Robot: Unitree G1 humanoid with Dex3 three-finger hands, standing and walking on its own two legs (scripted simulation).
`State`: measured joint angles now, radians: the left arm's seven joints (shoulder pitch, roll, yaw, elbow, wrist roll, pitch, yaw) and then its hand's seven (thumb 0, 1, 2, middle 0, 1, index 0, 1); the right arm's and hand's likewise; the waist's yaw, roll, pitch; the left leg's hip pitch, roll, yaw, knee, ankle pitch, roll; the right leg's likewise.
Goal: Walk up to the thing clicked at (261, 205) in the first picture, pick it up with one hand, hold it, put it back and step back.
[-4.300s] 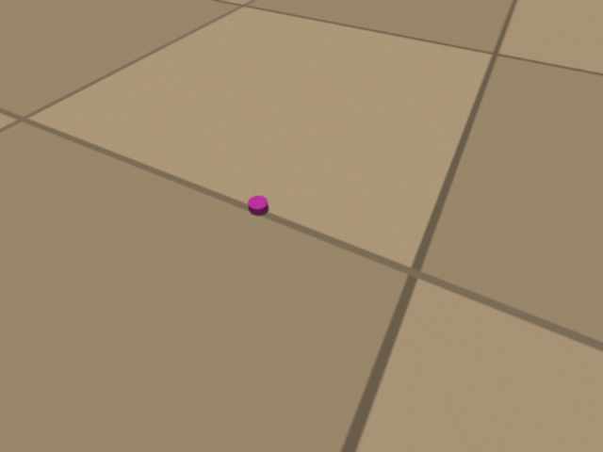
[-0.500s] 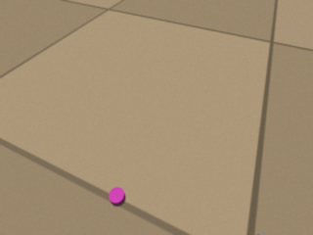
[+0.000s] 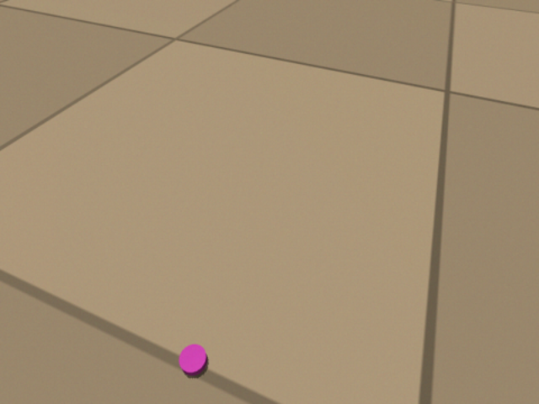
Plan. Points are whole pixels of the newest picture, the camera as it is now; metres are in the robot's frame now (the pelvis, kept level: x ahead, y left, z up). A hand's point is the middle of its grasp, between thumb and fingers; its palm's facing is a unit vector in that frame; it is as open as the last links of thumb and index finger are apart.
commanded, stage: walk up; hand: left
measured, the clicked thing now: (193, 359) +0.45 +0.25 -0.76
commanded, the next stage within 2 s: stand in 0.58 s
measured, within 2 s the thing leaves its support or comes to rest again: neither
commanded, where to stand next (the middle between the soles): +0.05 +0.00 m, yaw +1 degrees
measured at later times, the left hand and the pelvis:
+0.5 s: hand out of the picture +0.09 +0.25 -0.16, palm faces -0.01 -0.94 -0.33, open 7.4 cm; pelvis +0.01 +0.00 +0.00, yaw +0 degrees
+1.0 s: hand out of the picture +0.10 +0.25 -0.15, palm faces -0.02 -0.94 -0.34, open 7.4 cm; pelvis +0.02 +0.00 +0.00, yaw +1 degrees
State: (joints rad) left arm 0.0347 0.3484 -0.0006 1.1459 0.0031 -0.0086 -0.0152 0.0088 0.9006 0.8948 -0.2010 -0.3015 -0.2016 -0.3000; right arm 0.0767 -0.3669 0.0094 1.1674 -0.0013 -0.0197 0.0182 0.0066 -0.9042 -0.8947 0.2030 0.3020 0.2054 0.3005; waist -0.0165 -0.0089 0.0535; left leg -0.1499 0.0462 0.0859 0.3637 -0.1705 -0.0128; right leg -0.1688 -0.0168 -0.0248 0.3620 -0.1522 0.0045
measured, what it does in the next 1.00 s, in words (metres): stands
